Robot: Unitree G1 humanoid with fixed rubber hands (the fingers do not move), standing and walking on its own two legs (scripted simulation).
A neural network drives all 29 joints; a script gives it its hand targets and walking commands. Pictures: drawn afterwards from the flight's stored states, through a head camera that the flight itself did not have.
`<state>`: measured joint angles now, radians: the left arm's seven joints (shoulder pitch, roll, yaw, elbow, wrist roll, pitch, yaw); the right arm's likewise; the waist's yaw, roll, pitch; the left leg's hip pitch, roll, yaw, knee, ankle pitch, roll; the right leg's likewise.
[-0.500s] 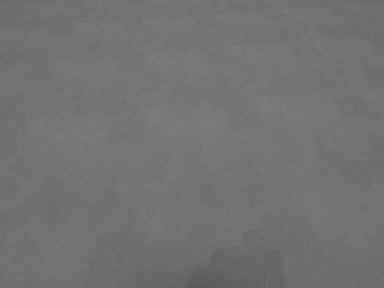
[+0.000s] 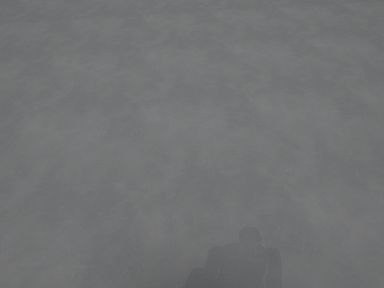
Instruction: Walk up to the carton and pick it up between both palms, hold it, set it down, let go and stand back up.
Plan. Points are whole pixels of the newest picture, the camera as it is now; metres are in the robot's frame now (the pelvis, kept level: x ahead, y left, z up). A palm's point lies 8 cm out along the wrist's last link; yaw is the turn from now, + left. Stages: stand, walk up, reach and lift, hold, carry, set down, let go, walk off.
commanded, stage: stand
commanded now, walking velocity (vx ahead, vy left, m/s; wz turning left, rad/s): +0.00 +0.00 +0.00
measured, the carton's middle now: out of the picture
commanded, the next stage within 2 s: none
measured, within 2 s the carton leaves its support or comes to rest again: neither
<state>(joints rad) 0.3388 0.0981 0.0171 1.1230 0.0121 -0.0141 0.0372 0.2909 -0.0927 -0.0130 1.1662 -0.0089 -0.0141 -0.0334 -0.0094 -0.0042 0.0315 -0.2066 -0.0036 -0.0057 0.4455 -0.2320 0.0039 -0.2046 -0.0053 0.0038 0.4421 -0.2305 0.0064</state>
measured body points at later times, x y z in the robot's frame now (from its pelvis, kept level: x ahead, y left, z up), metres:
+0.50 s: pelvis +0.00 +0.01 +0.00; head +0.02 +0.01 +0.45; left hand -0.03 +0.20 -0.16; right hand -0.03 -0.19 -0.17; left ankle +0.00 +0.12 -0.74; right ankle +0.00 -0.12 -0.74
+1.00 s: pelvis +0.00 +0.00 +0.00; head +0.01 +0.00 +0.45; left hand -0.05 +0.20 -0.16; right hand -0.02 -0.19 -0.17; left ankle +0.00 +0.12 -0.74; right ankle +0.00 -0.12 -0.74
